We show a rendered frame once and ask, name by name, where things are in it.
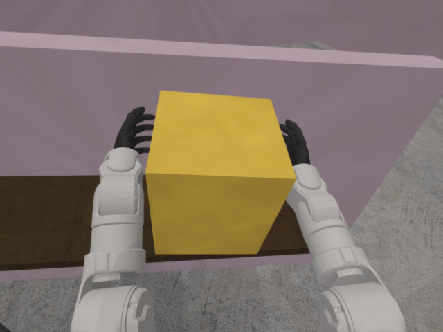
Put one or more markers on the right robot forearm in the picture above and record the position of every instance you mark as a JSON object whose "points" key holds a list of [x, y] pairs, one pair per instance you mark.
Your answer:
{"points": [[336, 260]]}

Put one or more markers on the carton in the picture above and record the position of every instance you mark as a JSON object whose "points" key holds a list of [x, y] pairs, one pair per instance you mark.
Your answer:
{"points": [[218, 173]]}

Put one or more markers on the robot right hand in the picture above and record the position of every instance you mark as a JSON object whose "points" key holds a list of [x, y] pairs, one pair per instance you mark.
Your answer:
{"points": [[296, 144]]}

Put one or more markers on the robot left hand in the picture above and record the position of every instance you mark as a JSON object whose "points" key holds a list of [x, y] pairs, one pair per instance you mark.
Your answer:
{"points": [[126, 136]]}

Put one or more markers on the table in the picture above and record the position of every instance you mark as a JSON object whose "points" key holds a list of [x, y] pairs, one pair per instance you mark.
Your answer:
{"points": [[45, 222]]}

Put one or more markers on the left robot forearm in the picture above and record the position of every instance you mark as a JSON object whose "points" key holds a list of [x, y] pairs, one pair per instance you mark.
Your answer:
{"points": [[117, 223]]}

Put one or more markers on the robot left upper arm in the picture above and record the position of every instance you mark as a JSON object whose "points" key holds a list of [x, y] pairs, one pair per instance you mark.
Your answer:
{"points": [[117, 309]]}

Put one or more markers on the robot right upper arm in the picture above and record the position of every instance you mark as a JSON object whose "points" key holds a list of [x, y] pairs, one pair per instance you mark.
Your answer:
{"points": [[365, 307]]}

